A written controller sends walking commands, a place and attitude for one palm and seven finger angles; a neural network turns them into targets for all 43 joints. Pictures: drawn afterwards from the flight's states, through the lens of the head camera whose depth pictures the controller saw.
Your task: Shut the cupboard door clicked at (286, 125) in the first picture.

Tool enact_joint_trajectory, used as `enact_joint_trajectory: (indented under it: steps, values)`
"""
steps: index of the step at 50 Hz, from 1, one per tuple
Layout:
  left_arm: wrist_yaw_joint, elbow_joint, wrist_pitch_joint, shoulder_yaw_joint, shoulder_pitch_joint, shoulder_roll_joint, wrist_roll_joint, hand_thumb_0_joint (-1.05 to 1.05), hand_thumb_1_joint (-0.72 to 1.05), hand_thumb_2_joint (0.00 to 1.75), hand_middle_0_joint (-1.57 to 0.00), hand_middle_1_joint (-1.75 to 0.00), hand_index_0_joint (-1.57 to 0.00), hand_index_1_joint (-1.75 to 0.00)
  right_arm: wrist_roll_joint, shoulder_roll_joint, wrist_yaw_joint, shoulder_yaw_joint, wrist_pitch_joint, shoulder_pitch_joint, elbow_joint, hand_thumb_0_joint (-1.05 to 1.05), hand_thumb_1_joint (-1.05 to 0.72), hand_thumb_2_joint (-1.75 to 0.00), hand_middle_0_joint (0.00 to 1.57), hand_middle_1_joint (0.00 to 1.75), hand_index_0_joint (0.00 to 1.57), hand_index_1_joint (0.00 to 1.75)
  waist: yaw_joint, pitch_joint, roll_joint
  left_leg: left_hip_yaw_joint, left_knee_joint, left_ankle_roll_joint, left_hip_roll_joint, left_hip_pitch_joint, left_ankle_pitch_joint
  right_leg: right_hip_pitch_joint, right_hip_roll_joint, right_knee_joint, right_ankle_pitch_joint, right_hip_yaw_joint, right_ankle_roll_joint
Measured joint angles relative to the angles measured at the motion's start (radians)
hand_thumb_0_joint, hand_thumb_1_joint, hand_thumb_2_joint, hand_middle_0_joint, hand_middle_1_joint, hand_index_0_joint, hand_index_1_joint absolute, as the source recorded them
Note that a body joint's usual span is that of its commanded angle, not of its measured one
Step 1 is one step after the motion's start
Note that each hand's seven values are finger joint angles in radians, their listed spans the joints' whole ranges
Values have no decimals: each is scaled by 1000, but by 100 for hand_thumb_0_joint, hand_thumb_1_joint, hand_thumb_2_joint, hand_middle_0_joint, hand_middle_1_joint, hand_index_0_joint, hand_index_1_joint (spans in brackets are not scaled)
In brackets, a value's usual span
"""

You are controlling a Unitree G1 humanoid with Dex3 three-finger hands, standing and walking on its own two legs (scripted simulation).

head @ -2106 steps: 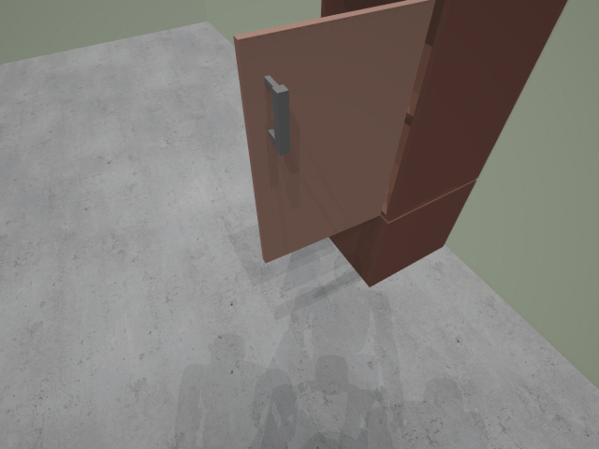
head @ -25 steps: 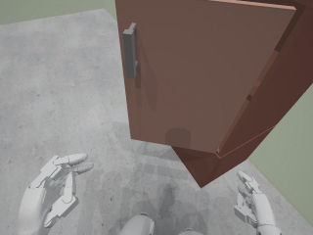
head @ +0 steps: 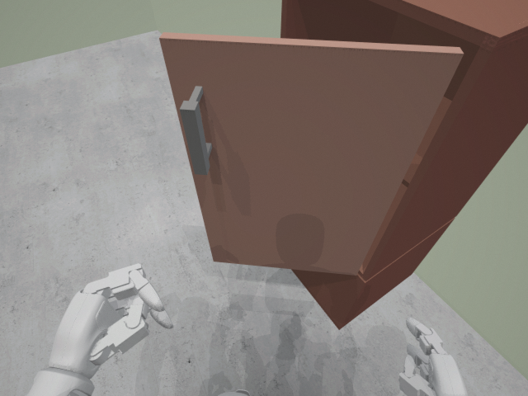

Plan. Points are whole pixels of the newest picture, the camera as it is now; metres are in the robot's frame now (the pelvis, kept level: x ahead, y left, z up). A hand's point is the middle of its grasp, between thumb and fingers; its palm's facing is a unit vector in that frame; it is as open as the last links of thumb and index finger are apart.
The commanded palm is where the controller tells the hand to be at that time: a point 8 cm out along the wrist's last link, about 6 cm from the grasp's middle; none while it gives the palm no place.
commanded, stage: raise the hand and make a fist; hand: left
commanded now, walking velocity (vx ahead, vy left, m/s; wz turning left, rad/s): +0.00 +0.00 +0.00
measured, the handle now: (199, 132) +0.46 +0.15 +0.17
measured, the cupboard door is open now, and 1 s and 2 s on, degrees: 50 50 50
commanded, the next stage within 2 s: bring the fist close to the handle in 0.84 s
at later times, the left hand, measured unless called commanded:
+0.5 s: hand (99, 257) +0.22 +0.20 +0.19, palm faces +0.06 -0.99 -0.08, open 3.1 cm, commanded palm +0.18 +0.24 +0.17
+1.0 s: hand (133, 278) +0.22 +0.17 +0.15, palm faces -0.01 -1.00 -0.05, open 3.1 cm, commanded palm +0.20 +0.22 +0.17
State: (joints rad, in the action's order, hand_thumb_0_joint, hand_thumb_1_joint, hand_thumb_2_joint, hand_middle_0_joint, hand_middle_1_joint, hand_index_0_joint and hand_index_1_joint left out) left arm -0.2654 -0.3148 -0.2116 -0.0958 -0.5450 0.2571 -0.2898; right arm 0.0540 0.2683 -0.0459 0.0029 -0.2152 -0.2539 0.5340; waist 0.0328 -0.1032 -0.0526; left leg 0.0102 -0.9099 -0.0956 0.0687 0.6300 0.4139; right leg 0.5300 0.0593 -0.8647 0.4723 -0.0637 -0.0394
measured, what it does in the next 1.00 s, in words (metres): stands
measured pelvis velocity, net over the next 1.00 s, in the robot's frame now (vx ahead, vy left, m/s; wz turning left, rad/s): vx -0.01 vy -0.02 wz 0.01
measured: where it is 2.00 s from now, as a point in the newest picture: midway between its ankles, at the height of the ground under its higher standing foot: outside the picture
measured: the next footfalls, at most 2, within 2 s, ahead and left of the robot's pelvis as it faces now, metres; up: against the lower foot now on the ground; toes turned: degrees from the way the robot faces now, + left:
none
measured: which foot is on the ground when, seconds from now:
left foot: down 0.00-1.00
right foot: down 0.00-1.00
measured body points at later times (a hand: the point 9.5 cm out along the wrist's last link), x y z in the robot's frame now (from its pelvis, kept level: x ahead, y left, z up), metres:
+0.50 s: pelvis -0.01 -0.01 +0.03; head -0.03 -0.02 +0.48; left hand +0.21 +0.25 +0.19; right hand +0.17 -0.22 -0.04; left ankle +0.02 +0.05 -0.69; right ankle -0.02 -0.10 -0.69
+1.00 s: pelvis -0.01 -0.02 +0.04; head -0.04 -0.03 +0.48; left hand +0.21 +0.22 +0.16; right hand +0.18 -0.24 -0.03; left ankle +0.02 +0.05 -0.69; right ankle -0.02 -0.10 -0.69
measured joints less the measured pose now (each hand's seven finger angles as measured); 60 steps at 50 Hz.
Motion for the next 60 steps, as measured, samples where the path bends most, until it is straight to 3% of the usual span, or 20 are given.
enact_joint_trajectory:
  steps: [4,8,13,17,23,26,33,35,39,42,48,51,57,60]
  values:
    - [50,-11,39,-45,22,35,-16,2,90,90,-108,-127,-109,-127,4,-20,-8,13,9,7,-21,1,-90,-90,20,30,20,30,-2,0,12,5,45,4,-2,-59,-16,-55,2,41,-18,9,-3]
    - [84,-17,45,-89,84,27,-36,2,90,90,-116,-135,-116,-135,7,-23,-6,38,0,8,-20,1,-90,-90,20,30,20,30,3,4,7,-6,76,6,-2,-107,-31,-110,4,84,-37,2,-4]
    - [58,8,135,-51,164,13,-15,2,90,90,-123,-143,-124,-143,13,-18,-7,66,-3,11,-4,1,-90,-90,20,30,20,30,6,18,-4,-15,127,3,2,-161,-61,-167,1,139,-67,-4,-1]
    - [54,23,225,-31,196,45,2,2,90,90,-127,-147,-127,-147,10,-25,-15,81,6,10,6,1,-90,-90,20,30,20,30,2,37,1,-9,182,5,3,-208,-90,-206,-1,183,-93,5,-2]
    - [95,31,237,-103,280,69,-18,2,90,90,-129,-149,-130,-149,8,-26,-17,86,-2,2,44,1,-90,-90,20,30,20,30,6,55,3,-9,247,11,3,-268,-123,-263,-1,242,-124,9,-6]
    - [79,53,245,-127,326,54,-30,2,90,90,-129,-150,-130,-149,14,-17,-14,85,-6,1,66,1,-90,-90,20,30,20,30,10,52,-6,-12,270,12,4,-288,-135,-283,-2,266,-136,8,-6]
    - [33,90,353,-82,282,31,-16,2,90,90,-129,-150,-130,-150,18,-7,-13,73,13,12,57,1,-90,-90,20,30,20,30,-2,57,-4,-2,301,13,1,-310,-150,-297,1,286,-149,19,-8]
    - [53,77,346,-72,262,30,-7,2,90,90,-129,-150,-130,-150,11,-8,-15,68,10,14,50,1,-90,-90,20,30,20,30,-2,66,6,-1,304,16,0,-315,-152,-299,1,285,-149,20,-11]
    - [103,41,259,-85,258,33,2,2,90,90,-130,-150,-130,-150,2,-10,-12,64,-6,13,53,1,-90,-90,20,30,20,30,7,76,21,-8,304,21,0,-318,-152,-304,3,284,-147,13,-17]
    - [106,42,216,-104,282,32,4,2,90,90,-130,-150,-130,-150,3,-6,-8,65,-13,15,64,1,-90,-90,20,30,20,30,12,75,16,-16,299,24,-1,-319,-151,-311,4,288,-147,6,-18]
    - [44,93,287,-85,293,31,-5,2,90,90,-130,-150,-130,-150,12,-4,-13,70,-1,27,67,1,-90,-90,20,30,20,30,9,68,-9,-16,301,23,-3,-320,-150,-313,7,296,-150,6,-17]
    - [48,105,314,-63,295,29,-3,2,90,90,-130,-150,-130,-150,10,-9,-19,71,-1,29,63,1,-90,-90,20,30,20,30,5,74,-6,-15,301,24,-3,-320,-149,-312,6,293,-148,7,-18]
    - [104,130,247,-67,379,22,12,2,90,90,-130,-150,-130,-150,2,-16,-18,74,-11,30,78,1,-90,-90,20,30,20,30,4,84,11,-19,298,27,-1,-317,-146,-307,4,284,-140,4,-22]
    - [105,157,241,-71,429,19,20,2,90,90,-130,-150,-130,-150,5,-13,-12,73,-9,28,83,1,-90,-90,20,30,20,30,2,80,8,-17,301,27,0,-317,-144,-307,4,285,-139,5,-22]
